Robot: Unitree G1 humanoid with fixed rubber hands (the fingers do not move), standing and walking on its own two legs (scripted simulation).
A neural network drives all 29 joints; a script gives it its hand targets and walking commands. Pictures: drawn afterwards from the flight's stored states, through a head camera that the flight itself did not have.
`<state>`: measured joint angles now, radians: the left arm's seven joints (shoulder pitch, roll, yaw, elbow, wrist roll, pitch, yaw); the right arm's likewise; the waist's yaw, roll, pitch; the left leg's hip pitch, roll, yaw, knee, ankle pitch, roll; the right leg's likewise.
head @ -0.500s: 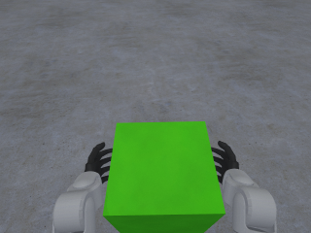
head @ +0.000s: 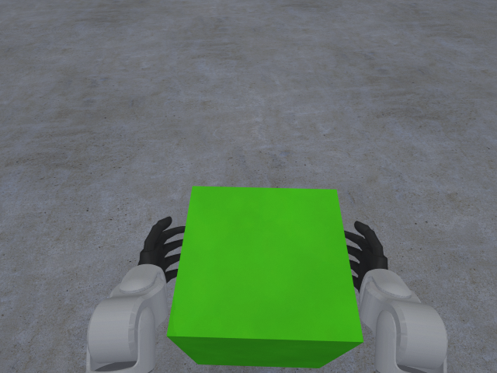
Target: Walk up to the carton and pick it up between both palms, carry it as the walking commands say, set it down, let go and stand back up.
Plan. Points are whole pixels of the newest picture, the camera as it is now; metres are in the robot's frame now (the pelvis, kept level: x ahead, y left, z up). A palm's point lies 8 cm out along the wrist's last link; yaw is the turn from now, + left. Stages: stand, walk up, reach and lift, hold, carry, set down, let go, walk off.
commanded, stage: carry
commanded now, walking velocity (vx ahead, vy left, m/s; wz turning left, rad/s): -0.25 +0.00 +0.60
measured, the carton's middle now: (261, 284) +0.25 +0.00 +0.02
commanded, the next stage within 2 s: none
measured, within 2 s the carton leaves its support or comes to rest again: neither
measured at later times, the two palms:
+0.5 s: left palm out of the picture +0.11 +0.18 +0.08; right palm (347, 316) +0.19 -0.11 +0.08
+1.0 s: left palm out of the picture -0.06 +0.14 +0.09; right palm out of the picture +0.07 -0.13 +0.08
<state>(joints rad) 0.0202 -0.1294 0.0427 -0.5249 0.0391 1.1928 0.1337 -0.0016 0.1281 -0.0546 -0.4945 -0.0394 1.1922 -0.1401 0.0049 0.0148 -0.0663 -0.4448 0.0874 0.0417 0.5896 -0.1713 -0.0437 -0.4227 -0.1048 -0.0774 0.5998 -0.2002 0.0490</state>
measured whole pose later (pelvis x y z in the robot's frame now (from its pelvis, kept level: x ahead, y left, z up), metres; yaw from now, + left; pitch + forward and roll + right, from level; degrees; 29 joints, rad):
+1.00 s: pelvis -0.20 -0.09 +0.01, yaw +29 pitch +3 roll +3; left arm 0.08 -0.13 0.03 -0.54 0.00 1.16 0.14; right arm 0.07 0.13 -0.05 -0.55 -0.04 1.19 -0.15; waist -0.03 0.01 -0.05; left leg -0.63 -0.07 0.03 0.91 -0.44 -0.03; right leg -0.30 -0.08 -0.09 0.60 -0.36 -0.03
